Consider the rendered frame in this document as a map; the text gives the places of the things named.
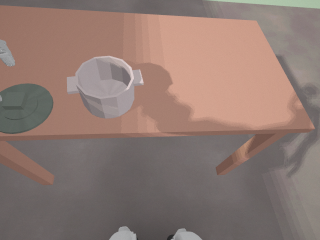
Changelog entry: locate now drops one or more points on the left robot hand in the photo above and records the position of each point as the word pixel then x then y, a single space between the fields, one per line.
pixel 6 56

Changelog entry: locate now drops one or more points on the pot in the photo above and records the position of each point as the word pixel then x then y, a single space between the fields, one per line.
pixel 106 86

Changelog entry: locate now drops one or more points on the robot right shin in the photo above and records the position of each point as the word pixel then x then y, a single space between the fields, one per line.
pixel 180 230

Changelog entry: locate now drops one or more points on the robot left thigh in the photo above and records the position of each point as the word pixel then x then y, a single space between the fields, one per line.
pixel 124 235

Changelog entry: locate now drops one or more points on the lid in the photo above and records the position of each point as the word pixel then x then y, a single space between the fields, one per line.
pixel 38 107

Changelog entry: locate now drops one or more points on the table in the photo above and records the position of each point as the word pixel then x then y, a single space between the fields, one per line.
pixel 201 77

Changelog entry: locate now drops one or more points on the knob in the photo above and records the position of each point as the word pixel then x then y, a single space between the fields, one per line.
pixel 15 101

